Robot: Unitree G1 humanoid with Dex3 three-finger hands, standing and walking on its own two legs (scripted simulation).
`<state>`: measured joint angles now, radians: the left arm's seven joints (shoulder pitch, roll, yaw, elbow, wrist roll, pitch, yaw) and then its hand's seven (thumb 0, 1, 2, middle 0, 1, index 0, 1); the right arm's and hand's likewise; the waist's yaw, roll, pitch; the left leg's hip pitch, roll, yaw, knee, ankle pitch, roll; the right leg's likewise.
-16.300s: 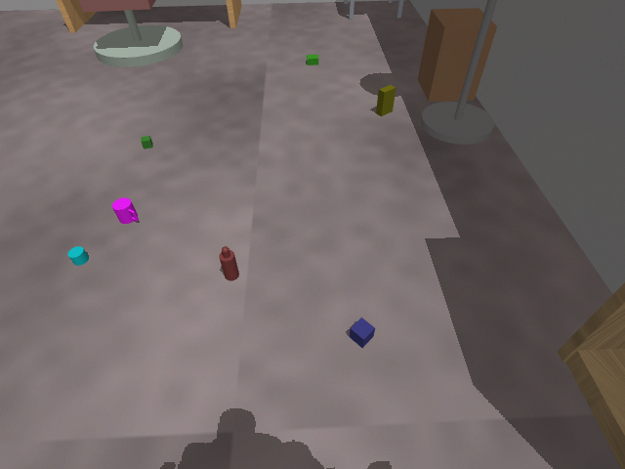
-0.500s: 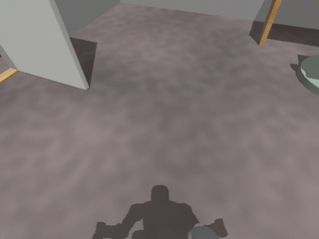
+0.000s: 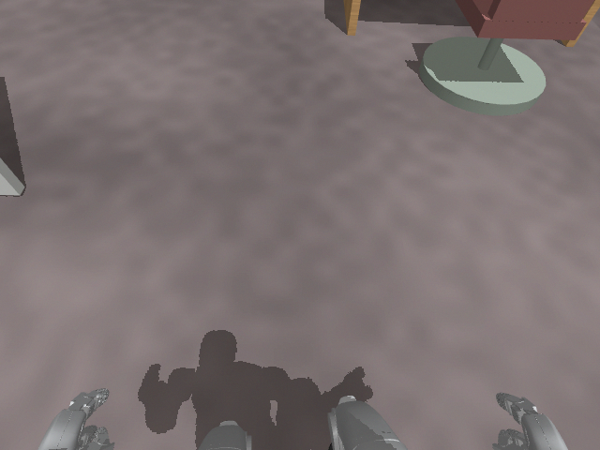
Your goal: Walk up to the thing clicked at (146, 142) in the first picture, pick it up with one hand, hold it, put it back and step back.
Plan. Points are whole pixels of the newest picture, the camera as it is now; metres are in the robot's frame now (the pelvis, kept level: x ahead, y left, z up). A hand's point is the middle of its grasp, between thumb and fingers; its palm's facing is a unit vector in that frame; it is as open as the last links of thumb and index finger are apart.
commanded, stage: walk up
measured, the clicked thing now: out of the picture +0.64 -1.43 -0.72
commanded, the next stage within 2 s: none
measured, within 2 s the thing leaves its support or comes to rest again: neither
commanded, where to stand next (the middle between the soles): +0.08 -0.12 m, yaw -77 degrees
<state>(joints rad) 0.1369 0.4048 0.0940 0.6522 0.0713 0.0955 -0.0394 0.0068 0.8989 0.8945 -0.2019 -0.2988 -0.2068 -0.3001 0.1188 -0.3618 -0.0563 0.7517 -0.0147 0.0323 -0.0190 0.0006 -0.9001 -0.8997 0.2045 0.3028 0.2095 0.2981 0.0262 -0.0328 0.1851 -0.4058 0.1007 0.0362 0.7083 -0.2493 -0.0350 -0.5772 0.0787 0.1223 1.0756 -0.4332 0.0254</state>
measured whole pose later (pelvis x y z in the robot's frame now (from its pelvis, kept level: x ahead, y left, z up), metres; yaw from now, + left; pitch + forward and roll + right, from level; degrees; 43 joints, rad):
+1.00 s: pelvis +0.06 -0.03 +0.02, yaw -50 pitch -1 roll +0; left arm 0.18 0.42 0.04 0.81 -0.01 0.05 -0.01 0.01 0.90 0.90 -0.20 -0.30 -0.20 -0.30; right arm 0.37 -0.37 -0.07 0.79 -0.02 -0.01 0.01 0.01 -0.90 -0.90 0.20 0.30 0.21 0.30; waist -0.10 -0.01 0.11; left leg -0.17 0.03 0.35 0.53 -0.35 0.08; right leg -0.44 -0.02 -0.04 0.75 -0.22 -0.02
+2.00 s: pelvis +0.02 -0.07 +0.00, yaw -75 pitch -1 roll +0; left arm 0.27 0.39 0.04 0.85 0.02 -0.05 0.04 0.01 0.90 0.89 -0.20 -0.30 -0.21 -0.30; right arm 0.16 -0.42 -0.05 0.84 -0.01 0.04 0.01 0.01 -0.90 -0.90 0.20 0.30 0.21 0.30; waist 0.00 0.09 0.12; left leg -0.45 0.09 0.01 0.95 -0.46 0.01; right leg -0.36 0.04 0.10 0.76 -0.38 0.01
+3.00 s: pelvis +0.05 -0.06 +0.01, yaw -80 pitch -2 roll +1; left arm 0.13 0.38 0.01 1.05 0.01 -0.04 0.04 0.01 0.90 0.89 -0.20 -0.30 -0.21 -0.30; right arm 0.06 -0.38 -0.05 1.04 0.00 0.04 0.03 0.00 -0.90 -0.90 0.20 0.30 0.21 0.30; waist -0.01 0.02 0.11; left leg -0.26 0.06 0.10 0.62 -0.32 -0.01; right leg -0.30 0.02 0.15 0.65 -0.30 0.04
